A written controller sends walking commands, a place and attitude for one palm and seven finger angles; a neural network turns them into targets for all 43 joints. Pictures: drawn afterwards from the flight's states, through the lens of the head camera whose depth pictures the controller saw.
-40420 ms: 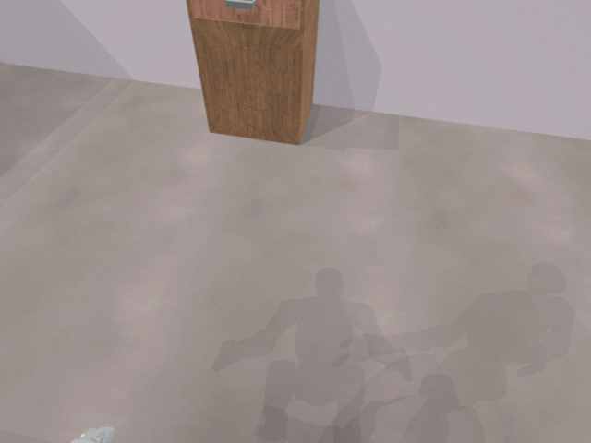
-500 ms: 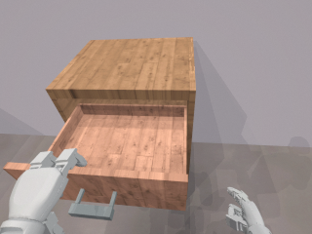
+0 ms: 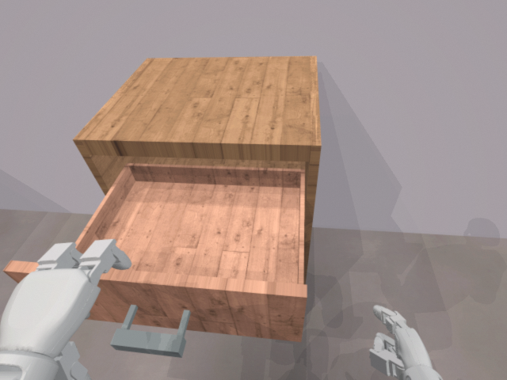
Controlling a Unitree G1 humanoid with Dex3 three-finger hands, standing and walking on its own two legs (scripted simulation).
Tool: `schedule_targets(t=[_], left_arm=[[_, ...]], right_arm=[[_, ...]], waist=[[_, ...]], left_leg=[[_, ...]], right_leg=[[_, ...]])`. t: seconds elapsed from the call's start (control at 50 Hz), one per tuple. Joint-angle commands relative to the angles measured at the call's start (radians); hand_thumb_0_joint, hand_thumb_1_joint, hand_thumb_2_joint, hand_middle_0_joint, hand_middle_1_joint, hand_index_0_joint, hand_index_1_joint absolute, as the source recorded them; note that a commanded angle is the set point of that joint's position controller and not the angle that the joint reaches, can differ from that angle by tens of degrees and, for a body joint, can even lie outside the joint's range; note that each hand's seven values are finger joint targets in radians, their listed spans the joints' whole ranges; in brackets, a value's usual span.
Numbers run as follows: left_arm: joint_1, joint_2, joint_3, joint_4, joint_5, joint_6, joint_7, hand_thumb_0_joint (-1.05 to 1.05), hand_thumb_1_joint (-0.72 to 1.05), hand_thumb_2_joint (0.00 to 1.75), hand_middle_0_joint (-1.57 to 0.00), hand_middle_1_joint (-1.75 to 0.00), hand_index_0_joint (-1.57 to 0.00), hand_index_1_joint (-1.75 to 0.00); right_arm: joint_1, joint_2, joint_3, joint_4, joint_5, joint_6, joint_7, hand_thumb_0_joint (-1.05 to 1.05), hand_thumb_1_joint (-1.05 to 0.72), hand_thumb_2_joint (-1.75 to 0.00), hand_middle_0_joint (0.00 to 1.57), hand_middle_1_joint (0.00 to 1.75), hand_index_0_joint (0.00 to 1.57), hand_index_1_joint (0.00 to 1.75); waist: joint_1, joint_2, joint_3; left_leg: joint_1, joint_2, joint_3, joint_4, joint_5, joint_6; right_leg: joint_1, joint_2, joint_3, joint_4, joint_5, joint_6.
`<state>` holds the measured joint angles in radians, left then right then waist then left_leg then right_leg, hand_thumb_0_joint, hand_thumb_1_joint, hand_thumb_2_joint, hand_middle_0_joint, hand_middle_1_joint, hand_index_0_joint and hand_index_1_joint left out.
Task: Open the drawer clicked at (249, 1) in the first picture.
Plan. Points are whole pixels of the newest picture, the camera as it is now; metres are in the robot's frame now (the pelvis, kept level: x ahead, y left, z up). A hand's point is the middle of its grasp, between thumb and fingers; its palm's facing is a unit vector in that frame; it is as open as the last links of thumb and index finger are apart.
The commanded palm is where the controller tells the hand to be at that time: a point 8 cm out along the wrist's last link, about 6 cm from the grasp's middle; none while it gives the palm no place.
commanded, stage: draw the hand back to the body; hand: left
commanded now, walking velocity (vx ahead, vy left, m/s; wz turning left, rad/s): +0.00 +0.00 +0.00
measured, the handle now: (153, 328) +0.20 +0.21 -0.03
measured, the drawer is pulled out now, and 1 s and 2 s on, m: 0.30 0.30 0.30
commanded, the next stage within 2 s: step back with the hand held close in 1.18 s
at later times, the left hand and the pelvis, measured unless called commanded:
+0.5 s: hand (108, 264) +0.20 +0.21 +0.16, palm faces +0.35 -0.86 -0.37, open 12.8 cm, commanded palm +0.14 +0.26 +0.18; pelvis +0.02 +0.00 +0.01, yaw +1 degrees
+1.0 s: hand (111, 250) +0.22 +0.21 +0.17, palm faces +0.40 -0.81 -0.42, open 8.5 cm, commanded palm +0.16 +0.26 +0.19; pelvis +0.04 -0.02 +0.01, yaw +1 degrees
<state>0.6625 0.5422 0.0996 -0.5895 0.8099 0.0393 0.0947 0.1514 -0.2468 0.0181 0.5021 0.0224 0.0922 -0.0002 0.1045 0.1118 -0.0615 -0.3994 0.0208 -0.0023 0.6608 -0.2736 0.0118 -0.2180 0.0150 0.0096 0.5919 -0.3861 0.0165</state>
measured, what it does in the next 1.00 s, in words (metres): stands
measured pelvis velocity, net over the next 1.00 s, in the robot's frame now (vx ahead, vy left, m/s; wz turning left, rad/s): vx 0.04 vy -0.02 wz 0.01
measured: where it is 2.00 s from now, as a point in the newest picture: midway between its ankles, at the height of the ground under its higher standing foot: outside the picture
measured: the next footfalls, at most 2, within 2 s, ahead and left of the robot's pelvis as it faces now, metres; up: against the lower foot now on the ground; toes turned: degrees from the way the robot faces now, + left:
none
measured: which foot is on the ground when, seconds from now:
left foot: down 0.00-1.00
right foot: down 0.00-1.00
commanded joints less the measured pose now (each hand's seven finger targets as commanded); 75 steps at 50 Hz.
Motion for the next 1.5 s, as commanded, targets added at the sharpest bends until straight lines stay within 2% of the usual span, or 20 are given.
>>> schedule_targets(t=[0.0,0.16,0.18,0.2,0.22,0.24,0.26,0.32,0.38,0.46,0.52,0.56,0.96,1.24,1.26,1.28,1.3,1.34,1.36,1.48], left_arm=[[-0.044,0.179,0.170,-0.184,0.000,-0.015,0.049,0.00,-0.50,0.30,-0.30,-1.20,-0.30,-1.20],[-0.029,0.193,0.199,-0.189,-0.025,-0.006,0.041,0.00,-0.50,0.30,-0.30,-1.20,-0.30,-1.20],[-0.082,-0.272,0.055,-0.154,-0.736,-0.069,0.030,0.00,-0.47,0.32,-0.30,-1.18,-0.30,-1.18],[-0.057,-0.138,0.120,-0.137,-0.753,-0.097,0.046,0.00,-0.43,0.33,-0.29,-1.15,-0.29,-1.15],[-0.043,-0.089,0.193,-0.170,-0.802,-0.125,0.060,0.00,-0.40,0.34,-0.29,-1.13,-0.29,-1.13],[-0.080,-0.083,0.176,-0.257,-0.821,-0.139,0.067,0.00,-0.36,0.36,-0.29,-1.11,-0.29,-1.11],[-0.094,-0.032,0.236,-0.270,-0.832,-0.147,0.084,0.00,-0.32,0.37,-0.29,-1.09,-0.29,-1.09],[-0.093,-0.085,0.195,-0.219,-0.833,-0.167,0.082,0.00,-0.22,0.42,-0.28,-1.02,-0.28,-1.02],[-0.101,-0.084,0.207,-0.218,-0.834,-0.178,0.077,0.00,-0.12,0.47,-0.27,-0.95,-0.27,-0.95],[-0.088,-0.095,0.216,-0.188,-0.850,-0.174,0.056,0.00,0.02,0.52,-0.26,-0.86,-0.26,-0.86],[-0.054,-0.092,0.241,-0.156,-0.859,-0.174,0.048,0.00,0.13,0.57,-0.25,-0.80,-0.25,-0.80],[-0.071,-0.068,0.260,-0.189,-0.860,-0.173,0.047,0.00,0.20,0.60,-0.25,-0.75,-0.25,-0.75],[-0.153,-0.043,0.300,-0.132,-0.872,-0.156,0.037,0.00,0.90,0.90,-0.20,-0.30,-0.20,-0.30],[-0.147,-0.052,0.294,-0.124,-0.882,-0.159,0.030,0.00,0.90,0.90,-0.20,-0.30,-0.20,-0.30],[-0.158,-0.034,0.312,-0.132,-0.877,-0.160,0.033,0.00,0.90,0.90,-0.20,-0.30,-0.20,-0.30],[-0.294,0.114,0.453,-0.222,-0.869,-0.200,0.043,0.00,0.90,0.90,-0.20,-0.30,-0.20,-0.30],[-0.207,0.026,0.393,-0.113,-0.866,-0.204,0.030,0.00,0.90,0.90,-0.20,-0.30,-0.20,-0.30],[-0.123,-0.033,0.342,-0.086,-0.860,-0.210,0.014,0.00,0.90,0.90,-0.20,-0.30,-0.20,-0.30],[-0.124,-0.018,0.350,-0.132,-0.858,-0.219,0.012,0.00,0.90,0.90,-0.20,-0.30,-0.20,-0.30],[-0.005,0.004,0.386,-0.186,-0.859,-0.219,0.024,0.00,0.90,0.90,-0.20,-0.30,-0.20,-0.30]], right_arm=[[-0.169,-0.085,-0.036,-0.181,0.002,-0.061,-0.009,0.00,-0.90,-0.90,0.20,0.30,0.20,0.30],[-0.196,-0.092,-0.039,-0.189,0.012,-0.064,-0.012,0.00,-0.90,-0.90,0.20,0.30,0.20,0.30],[-0.087,-0.017,-0.018,-0.206,0.014,-0.136,-0.036,0.00,-0.90,-0.90,0.20,0.30,0.20,0.30],[-0.093,-0.045,-0.027,-0.184,0.016,-0.178,-0.059,0.00,-0.90,-0.90,0.20,0.30,0.20,0.30],[-0.088,-0.059,-0.025,-0.170,0.004,-0.188,-0.081,0.00,-0.90,-0.90,0.20,0.30,0.20,0.30],[-0.096,-0.054,-0.020,-0.174,0.002,-0.213,-0.093,0.00,-0.90,-0.90,0.20,0.30,0.20,0.30],[-0.116,-0.058,-0.020,-0.150,-0.001,-0.238,-0.103,0.00,-0.90,-0.90,0.20,0.30,0.20,0.30],[-0.085,-0.051,-0.008,-0.114,-0.010,-0.273,-0.107,0.00,-0.90,-0.90,0.20,0.30,0.20,0.30],[-0.074,-0.049,-0.005,-0.087,-0.011,-0.287,-0.100,0.00,-0.90,-0.90,0.20,0.30,0.20,0.30],[-0.101,-0.052,-0.018,-0.077,-0.010,-0.288,-0.088,0.00,-0.90,-0.90,0.20,0.30,0.20,0.30],[-0.099,-0.056,-0.029,-0.070,-0.012,-0.269,-0.085,0.00,-0.90,-0.90,0.20,0.30,0.20,0.30],[-0.113,-0.056,-0.033,-0.070,-0.009,-0.272,-0.086,0.00,-0.90,-0.90,0.20,0.30,0.20,0.30],[-0.128,-0.059,-0.045,-0.067,-0.007,-0.232,-0.091,0.00,-0.90,-0.90,0.20,0.30,0.20,0.30],[-0.128,-0.054,-0.046,-0.079,-0.003,-0.218,-0.090,0.00,-0.90,-0.90,0.20,0.30,0.20,0.30],[-0.139,-0.055,-0.048,-0.071,-0.005,-0.223,-0.093,0.00,-0.90,-0.90,0.20,0.30,0.20,0.30],[-0.089,-0.083,-0.042,-0.090,-0.005,-0.197,-0.086,0.00,-0.90,-0.90,0.20,0.30,0.20,0.30],[-0.099,-0.059,-0.044,-0.065,-0.008,-0.180,-0.084,0.00,-0.90,-0.90,0.20,0.30,0.20,0.30],[-0.100,-0.074,-0.050,-0.087,-0.005,-0.156,-0.073,0.00,-0.90,-0.90,0.20,0.30,0.20,0.30],[-0.116,-0.082,-0.055,-0.101,-0.006,-0.154,-0.073,0.00,-0.90,-0.90,0.20,0.30,0.20,0.30],[-0.106,-0.080,-0.072,-0.134,0.005,-0.110,-0.068,0.00,-0.90,-0.90,0.20,0.30,0.20,0.30]], waist=[[0.001,-0.050,-0.056],[0.007,-0.012,-0.061],[-0.107,-0.086,-0.001],[-0.080,-0.118,0.011],[-0.058,-0.143,-0.017],[-0.062,-0.118,-0.044],[-0.047,-0.074,-0.034],[-0.051,-0.085,0.008],[-0.047,0.020,0.025],[-0.045,0.004,0.033],[-0.043,-0.087,-0.012],[-0.044,-0.043,-0.034],[-0.046,-0.076,-0.026],[-0.049,-0.105,-0.024],[-0.045,-0.051,-0.025],[-0.083,-0.084,0.089],[-0.094,-0.140,0.075],[-0.096,-0.157,0.027],[-0.092,-0.101,-0.001],[-0.089,-0.106,-0.102]], left_leg=[[0.217,0.015,0.009,-0.083,0.139,0.004],[0.220,0.019,0.002,-0.090,0.143,-0.001],[0.335,0.025,-0.010,-0.129,0.069,0.023],[0.319,0.058,-0.031,-0.158,0.028,0.016],[0.313,0.037,-0.027,-0.169,0.048,0.015],[0.311,0.037,-0.023,-0.180,0.076,0.012],[0.295,0.032,-0.019,-0.180,0.069,0.007],[0.284,0.017,-0.012,-0.189,0.099,0.005],[0.291,0.013,-0.012,-0.200,0.136,-0.004],[0.298,0.023,-0.012,-0.210,0.199,-0.008],[0.319,0.020,0.002,-0.201,0.249,0.000],[0.337,0.022,0.007,-0.199,0.283,-0.001],[0.389,0.005,0.043,-0.195,0.362,0.006],[0.380,0.009,0.044,-0.200,0.328,0.009],[0.389,0.004,0.050,-0.196,0.327,0.007],[0.305,0.008,0.026,-0.146,0.288,0.026],[0.291,0.007,0.011,-0.125,0.276,0.024],[0.288,0.014,0.010,-0.121,0.324,0.026],[0.310,0.016,0.018,-0.134,0.348,0.027],[0.301,0.057,0.002,-0.158,0.492,0.026]], right_leg=[[-0.186,-0.005,-0.055,-0.132,0.163,-0.026],[-0.179,0.005,-0.049,-0.135,0.166,-0.030],[-0.142,0.014,-0.090,-0.135,0.134,-0.041],[-0.141,-0.003,-0.081,-0.131,0.078,-0.039],[-0.109,-0.005,-0.085,-0.161,0.105,-0.038],[-0.070,-0.023,-0.074,-0.157,0.127,-0.031],[-0.060,-0.021,-0.062,-0.165,0.126,-0.033],[-0.071,-0.022,-0.073,-0.198,0.159,-0.034],[-0.049,-0.024,-0.072,-0.212,0.188,-0.044],[-0.025,-0.023,-0.072,-0.219,0.247,-0.042],[-0.004,-0.019,-0.079,-0.224,0.317,-0.033],[0.013,-0.025,-0.068,-0.225,0.355,-0.034],[0.029,-0.030,-0.055,-0.253,0.513,-0.015],[0.034,-0.037,-0.055,-0.247,0.505,-0.008],[0.030,-0.034,-0.048,-0.261,0.504,-0.011],[-0.078,-0.070,0.040,-0.318,0.579,-0.009],[-0.061,-0.087,0.035,-0.314,0.609,-0.010],[-0.024,-0.090,0.029,-0.275,0.657,-0.007],[-0.029,-0.088,0.035,-0.267,0.646,-0.007],[0.020,-0.061,-0.008,-0.189,0.550,-0.002]])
